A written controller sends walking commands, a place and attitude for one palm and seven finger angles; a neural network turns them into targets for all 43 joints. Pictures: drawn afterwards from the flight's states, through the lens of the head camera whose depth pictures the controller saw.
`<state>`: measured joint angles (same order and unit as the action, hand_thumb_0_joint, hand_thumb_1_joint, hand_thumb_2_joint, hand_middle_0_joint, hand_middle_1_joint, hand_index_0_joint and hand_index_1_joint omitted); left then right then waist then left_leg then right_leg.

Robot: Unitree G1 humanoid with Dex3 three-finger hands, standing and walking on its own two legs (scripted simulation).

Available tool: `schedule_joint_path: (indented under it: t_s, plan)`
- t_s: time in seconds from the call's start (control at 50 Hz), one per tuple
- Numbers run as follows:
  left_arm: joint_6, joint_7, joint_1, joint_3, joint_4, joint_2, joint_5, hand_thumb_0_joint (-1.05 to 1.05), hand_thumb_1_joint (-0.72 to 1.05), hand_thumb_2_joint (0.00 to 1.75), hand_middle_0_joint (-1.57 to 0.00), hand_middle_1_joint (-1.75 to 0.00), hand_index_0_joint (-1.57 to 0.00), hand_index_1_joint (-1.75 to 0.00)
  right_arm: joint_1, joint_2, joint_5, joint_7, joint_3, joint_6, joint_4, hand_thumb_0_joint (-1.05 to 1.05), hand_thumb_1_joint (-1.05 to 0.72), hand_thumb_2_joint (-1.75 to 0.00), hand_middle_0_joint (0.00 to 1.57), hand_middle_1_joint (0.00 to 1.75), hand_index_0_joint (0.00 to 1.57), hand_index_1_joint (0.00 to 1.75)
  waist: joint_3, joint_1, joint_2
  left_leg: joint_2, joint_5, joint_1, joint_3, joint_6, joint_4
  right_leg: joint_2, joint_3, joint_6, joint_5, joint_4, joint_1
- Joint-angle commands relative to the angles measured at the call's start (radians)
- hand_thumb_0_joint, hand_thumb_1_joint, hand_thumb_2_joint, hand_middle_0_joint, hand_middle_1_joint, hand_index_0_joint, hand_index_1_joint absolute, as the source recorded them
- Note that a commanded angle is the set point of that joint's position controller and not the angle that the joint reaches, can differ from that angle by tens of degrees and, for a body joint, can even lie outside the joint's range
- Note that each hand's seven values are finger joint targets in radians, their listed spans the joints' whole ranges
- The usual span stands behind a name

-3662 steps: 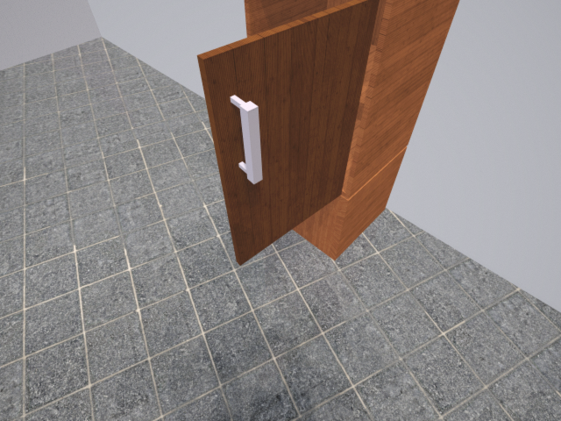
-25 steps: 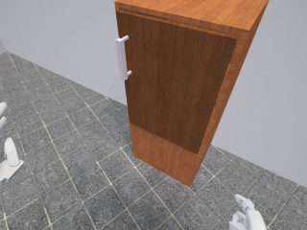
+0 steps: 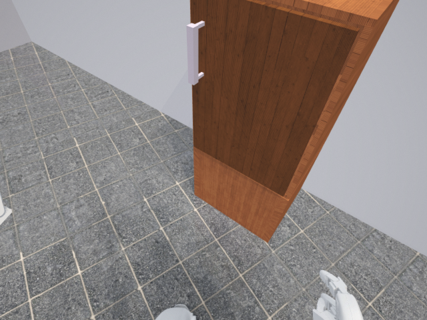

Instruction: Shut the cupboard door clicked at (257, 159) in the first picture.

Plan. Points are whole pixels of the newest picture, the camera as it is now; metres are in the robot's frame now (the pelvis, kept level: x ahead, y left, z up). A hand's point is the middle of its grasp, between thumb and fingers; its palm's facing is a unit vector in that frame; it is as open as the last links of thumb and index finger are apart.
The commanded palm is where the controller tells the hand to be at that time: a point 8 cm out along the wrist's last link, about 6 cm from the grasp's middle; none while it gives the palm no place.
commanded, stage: step back with the hand held close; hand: left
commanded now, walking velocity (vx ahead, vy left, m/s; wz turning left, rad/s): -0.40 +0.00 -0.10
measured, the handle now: (197, 53) +0.78 +0.11 +0.11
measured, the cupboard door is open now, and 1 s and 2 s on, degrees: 1 1 1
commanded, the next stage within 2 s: stop stepping back and stand still in 0.62 s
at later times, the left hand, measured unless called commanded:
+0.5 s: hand out of the picture +0.13 +0.28 +0.20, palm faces +0.34 -0.86 -0.39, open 7.4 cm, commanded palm +0.08 +0.32 +0.20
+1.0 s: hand out of the picture +0.01 +0.29 +0.18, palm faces +0.40 -0.85 -0.36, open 7.4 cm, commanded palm -0.05 +0.32 +0.20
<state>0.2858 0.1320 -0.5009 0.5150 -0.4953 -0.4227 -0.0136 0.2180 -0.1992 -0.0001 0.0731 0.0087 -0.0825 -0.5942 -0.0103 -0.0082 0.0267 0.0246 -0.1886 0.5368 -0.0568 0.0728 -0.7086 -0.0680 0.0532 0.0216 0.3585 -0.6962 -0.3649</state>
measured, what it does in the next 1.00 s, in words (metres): walks backwards: left foot, then right foot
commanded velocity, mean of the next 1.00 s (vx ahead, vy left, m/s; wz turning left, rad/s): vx -0.21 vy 0.01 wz -0.02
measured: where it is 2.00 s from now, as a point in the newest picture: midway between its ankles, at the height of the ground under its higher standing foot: outside the picture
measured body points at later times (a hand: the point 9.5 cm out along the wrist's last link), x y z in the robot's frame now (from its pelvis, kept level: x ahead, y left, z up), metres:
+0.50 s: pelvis -0.09 +0.04 +0.03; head -0.07 +0.08 +0.48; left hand +0.11 +0.33 +0.22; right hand +0.07 -0.20 -0.03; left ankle +0.01 +0.11 -0.71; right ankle -0.20 -0.11 -0.66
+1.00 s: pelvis -0.22 +0.04 +0.02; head -0.26 +0.06 +0.47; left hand -0.02 +0.33 +0.20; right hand -0.13 -0.24 -0.06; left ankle -0.16 +0.13 -0.71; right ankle -0.28 -0.08 -0.71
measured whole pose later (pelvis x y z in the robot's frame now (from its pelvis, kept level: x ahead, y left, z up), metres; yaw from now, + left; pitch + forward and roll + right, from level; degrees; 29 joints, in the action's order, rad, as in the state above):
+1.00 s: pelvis -0.22 +0.04 +0.02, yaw -7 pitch -1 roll -1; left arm 0.14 0.17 -0.49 0.40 -0.36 -0.37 -0.05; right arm 0.29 -0.24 0.02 0.11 0.01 -0.07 -0.69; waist 0.09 0.01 -0.01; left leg -0.01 -0.21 0.31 -0.04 0.03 -0.54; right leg 0.01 -0.03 0.01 0.35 -0.52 -0.15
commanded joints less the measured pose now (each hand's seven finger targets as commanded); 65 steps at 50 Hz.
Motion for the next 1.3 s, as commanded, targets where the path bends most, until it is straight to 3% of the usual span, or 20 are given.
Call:
schedule_joint_path:
  t_s: [0.0,0.06,0.12,0.18,0.22,0.24,0.28,0.38,0.56,0.6,0.68,0.76,0.88,0.92,1.0,1.08,1.14,1.18,1.22,1.28]
  plan:
    - [0.069,0.011,0.089,0.033,-0.232,-0.156,-0.032,0.00,0.90,0.90,-0.20,-0.30,-0.20,-0.30,-0.087,-0.127,0.005,0.001,0.059,-0.068,0.135,0.00,-0.90,-0.90,0.20,0.30,0.20,0.30,0.129,0.024,-0.047,0.086,-0.184,-0.114,0.125,-0.051,0.186,0.159,0.209,-0.089,-0.243,0.199,0.009]
    - [0.055,0.032,0.071,0.027,-0.243,-0.193,-0.027,0.00,0.90,0.90,-0.20,-0.30,-0.20,-0.30,-0.085,-0.108,0.005,-0.001,0.062,-0.056,0.118,0.00,-0.90,-0.90,0.20,0.30,0.20,0.30,0.180,0.026,-0.123,0.015,-0.185,-0.299,0.065,-0.089,-0.054,0.307,0.339,-0.140,-0.051,0.368,-0.173]
    - [0.040,0.043,0.047,0.064,-0.251,-0.233,-0.019,0.00,0.90,0.90,-0.20,-0.30,-0.20,-0.30,-0.109,-0.088,-0.003,-0.003,0.048,-0.026,0.128,0.00,-0.90,-0.90,0.20,0.30,0.20,0.30,0.144,0.021,-0.189,-0.011,-0.174,-0.222,0.074,-0.091,-0.152,0.347,0.314,-0.164,-0.183,0.394,-0.144]
    - [0.033,0.043,0.033,0.083,-0.239,-0.234,-0.023,0.00,0.90,0.90,-0.20,-0.30,-0.20,-0.30,-0.102,-0.096,-0.004,0.009,0.041,-0.007,0.124,0.00,-0.90,-0.90,0.20,0.30,0.20,0.30,0.087,0.031,-0.097,0.008,-0.062,-0.222,0.093,-0.077,0.163,0.240,0.179,-0.098,-0.301,0.278,-0.087]
    - [0.048,0.040,0.025,0.097,-0.246,-0.223,-0.024,0.00,0.90,0.90,-0.20,-0.30,-0.20,-0.30,-0.109,-0.144,-0.001,0.024,0.056,-0.021,0.137,0.00,-0.90,-0.90,0.20,0.30,0.20,0.30,0.117,0.020,0.195,0.172,0.227,-0.125,0.244,-0.011,0.371,0.033,0.037,-0.010,-0.306,0.030,0.063]
    - [0.048,0.036,0.019,0.098,-0.221,-0.222,-0.022,0.00,0.90,0.90,-0.20,-0.30,-0.20,-0.30,-0.105,-0.124,-0.002,0.025,0.068,-0.032,0.133,0.00,-0.90,-0.90,0.20,0.30,0.20,0.30,0.156,0.016,0.211,0.242,0.403,-0.127,0.268,0.010,0.368,0.013,0.002,-0.003,-0.179,-0.062,0.104]
    - [0.047,0.021,-0.017,0.104,-0.216,-0.203,-0.037,0.00,0.90,0.90,-0.20,-0.30,-0.20,-0.30,-0.084,-0.136,-0.027,0.012,0.073,-0.054,0.131,0.00,-0.90,-0.90,0.20,0.30,0.20,0.30,0.211,0.006,0.259,0.342,0.231,-0.071,0.322,0.068,0.444,-0.003,0.009,-0.002,0.119,-0.283,0.121]
    - [0.023,0.010,-0.030,-0.006,-0.296,-0.126,-0.054,0.00,0.90,0.90,-0.20,-0.30,-0.20,-0.30,-0.074,-0.138,-0.002,-0.017,0.073,-0.090,0.102,0.00,-0.90,-0.90,0.20,0.30,0.20,0.30,0.242,0.005,0.146,0.272,0.423,-0.405,0.200,0.036,0.381,0.002,-0.055,0.010,0.126,-0.145,-0.050]
    - [-0.014,0.013,-0.058,0.082,-0.323,-0.223,-0.082,0.00,0.90,0.90,-0.20,-0.30,-0.20,-0.30,-0.110,-0.114,-0.032,-0.010,0.046,-0.069,0.099,0.00,-0.90,-0.90,0.20,0.30,0.20,0.30,0.280,0.001,0.224,0.203,-0.045,-0.314,0.162,-0.059,0.557,-0.020,-0.132,-0.030,0.050,0.287,0.227]
    - [0.003,0.005,-0.097,0.116,-0.330,-0.259,-0.094,0.00,0.90,0.90,-0.20,-0.30,-0.20,-0.30,-0.108,-0.111,-0.029,-0.015,0.046,-0.043,0.110,0.00,-0.90,-0.90,0.20,0.30,0.20,0.30,0.291,0.003,0.169,0.147,-0.047,-0.321,0.089,-0.101,0.469,0.030,-0.106,-0.050,-0.023,0.410,0.243]
    - [0.015,0.016,-0.093,0.119,-0.302,-0.296,-0.087,0.00,0.90,0.90,-0.20,-0.30,-0.20,-0.30,-0.122,-0.100,-0.005,-0.006,0.040,-0.045,0.104,0.00,-0.90,-0.90,0.20,0.30,0.20,0.30,0.179,-0.015,-0.205,-0.047,-0.253,-0.277,0.051,-0.130,-0.242,0.417,0.134,-0.185,-0.135,0.522,-0.148]
    - [-0.065,0.037,-0.084,0.067,-0.149,-0.212,-0.050,0.00,0.90,0.90,-0.20,-0.30,-0.20,-0.30,-0.105,-0.087,-0.001,0.016,-0.001,-0.009,0.106,0.00,-0.90,-0.90,0.20,0.30,0.20,0.30,0.081,0.027,-0.071,0.010,-0.123,-0.084,0.058,-0.094,-0.087,0.302,0.015,-0.145,-0.608,0.288,0.090]
    - [-0.068,0.058,0.115,-0.029,-0.066,-0.170,-0.036,0.00,0.90,0.90,-0.20,-0.30,-0.20,-0.30,-0.054,-0.159,0.029,0.045,0.041,-0.054,0.095,0.00,-0.90,-0.90,0.20,0.30,0.20,0.30,0.059,0.014,-0.093,0.064,0.157,-0.337,0.096,-0.034,0.244,0.159,0.025,-0.004,-0.280,0.301,0.080]
    - [-0.063,0.052,0.072,-0.016,-0.096,-0.183,-0.027,0.00,0.90,0.90,-0.20,-0.30,-0.20,-0.30,-0.057,-0.146,0.018,0.041,0.030,-0.054,0.098,0.00,-0.90,-0.90,0.20,0.30,0.20,0.30,0.058,0.025,-0.030,0.068,0.203,-0.330,0.134,-0.019,0.251,0.131,-0.001,-0.018,-0.290,0.287,0.085]
    - [-0.032,0.048,0.134,-0.018,-0.225,-0.171,-0.018,0.00,0.90,0.90,-0.20,-0.30,-0.20,-0.30,-0.095,-0.145,0.004,0.033,0.019,-0.082,0.107,0.00,-0.90,-0.90,0.20,0.30,0.20,0.30,0.019,0.024,0.139,0.131,-0.458,-0.097,0.287,-0.014,0.550,0.044,-0.071,-0.011,0.023,0.210,0.228]
    - [-0.033,0.048,0.044,0.024,-0.229,-0.185,-0.008,0.00,0.90,0.90,-0.20,-0.30,-0.20,-0.30,-0.081,-0.130,-0.010,0.025,0.028,-0.086,0.120,0.00,-0.90,-0.90,0.20,0.30,0.20,0.30,0.044,0.015,0.270,0.119,-0.605,0.025,0.232,-0.032,0.589,0.001,-0.139,-0.038,0.076,0.144,0.331]
    - [-0.042,0.050,-0.076,0.075,-0.177,-0.214,-0.021,0.00,0.90,0.90,-0.20,-0.30,-0.20,-0.30,-0.064,-0.113,-0.015,0.016,0.035,-0.069,0.116,0.00,-0.90,-0.90,0.20,0.30,0.20,0.30,0.107,0.007,0.104,0.025,-0.474,0.000,0.122,-0.060,0.313,0.079,-0.036,-0.105,0.175,0.292,0.321]
    - [-0.042,0.045,-0.053,0.060,-0.171,-0.201,-0.026,0.00,0.90,0.90,-0.20,-0.30,-0.20,-0.30,-0.052,-0.112,-0.010,0.006,0.052,-0.029,0.106,0.00,-0.90,-0.90,0.20,0.30,0.20,0.30,0.049,0.004,-0.258,-0.059,-0.247,0.102,0.034,-0.084,-0.264,0.395,0.456,-0.263,0.483,0.553,0.140]
    - [-0.027,0.036,-0.009,0.048,-0.123,-0.180,-0.030,0.00,0.90,0.90,-0.20,-0.30,-0.20,-0.30,-0.026,-0.135,-0.013,-0.002,0.053,-0.030,0.072,0.00,-0.90,-0.90,0.20,0.30,0.20,0.30,0.015,0.031,-0.199,-0.003,-0.165,0.170,0.113,-0.085,-0.478,0.419,0.395,-0.275,0.242,0.513,0.105]
    - [-0.033,0.048,0.077,0.001,-0.017,-0.147,-0.020,0.00,0.90,0.90,-0.20,-0.30,-0.20,-0.30,-0.046,-0.106,-0.013,0.005,0.023,-0.027,0.084,0.00,-0.90,-0.90,0.20,0.30,0.20,0.30,-0.011,0.039,-0.138,0.058,-0.184,0.002,0.078,-0.067,-0.260,0.343,0.194,-0.188,0.389,0.500,-0.068]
